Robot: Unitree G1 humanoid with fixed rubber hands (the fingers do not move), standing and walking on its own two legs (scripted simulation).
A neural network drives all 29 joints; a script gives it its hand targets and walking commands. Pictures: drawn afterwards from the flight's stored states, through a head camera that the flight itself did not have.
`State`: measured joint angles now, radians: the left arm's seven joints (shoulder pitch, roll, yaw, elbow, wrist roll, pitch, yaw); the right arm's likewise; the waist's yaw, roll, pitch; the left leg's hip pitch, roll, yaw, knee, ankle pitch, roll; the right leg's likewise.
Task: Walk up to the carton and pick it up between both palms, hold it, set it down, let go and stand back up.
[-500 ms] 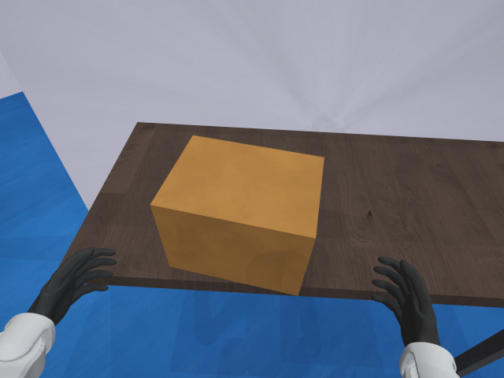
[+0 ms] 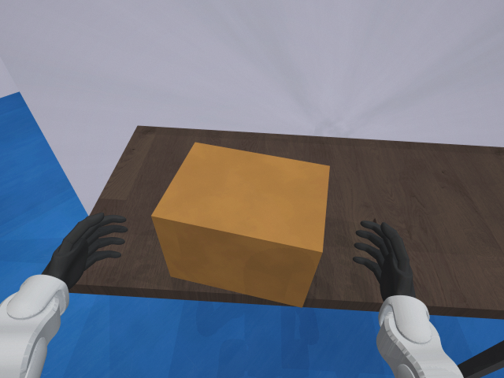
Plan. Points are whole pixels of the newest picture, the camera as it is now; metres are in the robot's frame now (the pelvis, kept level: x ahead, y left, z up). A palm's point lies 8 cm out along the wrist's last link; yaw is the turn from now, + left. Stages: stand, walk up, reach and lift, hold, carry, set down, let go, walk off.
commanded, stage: reach and lift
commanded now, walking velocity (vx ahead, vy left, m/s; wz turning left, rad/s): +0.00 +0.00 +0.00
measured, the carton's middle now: (247, 223) +0.39 +0.02 +0.03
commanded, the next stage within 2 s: none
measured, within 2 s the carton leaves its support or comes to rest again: neither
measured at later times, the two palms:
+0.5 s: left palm (63, 210) +0.33 +0.28 +0.13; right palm (365, 224) +0.32 -0.14 +0.12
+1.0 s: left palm (87, 165) +0.40 +0.26 +0.16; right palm (361, 189) +0.37 -0.15 +0.14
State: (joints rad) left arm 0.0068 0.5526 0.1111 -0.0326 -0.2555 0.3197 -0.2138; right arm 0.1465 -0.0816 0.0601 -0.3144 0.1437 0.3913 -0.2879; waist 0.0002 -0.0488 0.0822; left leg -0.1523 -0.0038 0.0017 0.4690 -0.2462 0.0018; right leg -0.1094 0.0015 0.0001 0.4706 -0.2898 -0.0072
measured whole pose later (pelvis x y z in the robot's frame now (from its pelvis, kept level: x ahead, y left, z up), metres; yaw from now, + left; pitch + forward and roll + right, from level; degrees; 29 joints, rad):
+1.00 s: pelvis -0.02 +0.01 +0.00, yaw +0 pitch -4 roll -1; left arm -0.82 0.54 -0.04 0.79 -0.27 0.26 -0.15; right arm -0.72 -0.09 -0.06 0.64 0.14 0.31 -0.30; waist -0.04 -0.07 0.07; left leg -0.18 0.00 0.00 0.47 -0.22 0.01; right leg -0.11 0.00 0.00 0.42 -0.24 0.01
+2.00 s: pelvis +0.00 +0.02 +0.00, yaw +0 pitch +13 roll -2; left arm -1.01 0.36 -0.16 1.35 -0.32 -0.18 -0.08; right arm -0.81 -0.11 -0.06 1.15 0.14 -0.20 -0.27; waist -0.07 -0.03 -0.11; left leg -0.51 0.00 0.00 0.50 -0.22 0.02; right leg -0.43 0.00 0.00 0.42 -0.22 0.02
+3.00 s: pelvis -0.01 +0.02 +0.00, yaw +0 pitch +12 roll -2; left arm -1.01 0.24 0.27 1.35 0.06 -0.25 -0.14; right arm -0.78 0.03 -0.44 1.04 -0.15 -0.24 -0.18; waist -0.07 -0.06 -0.09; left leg -0.50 0.00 0.00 0.50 -0.21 0.02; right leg -0.42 0.00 0.00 0.42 -0.21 0.02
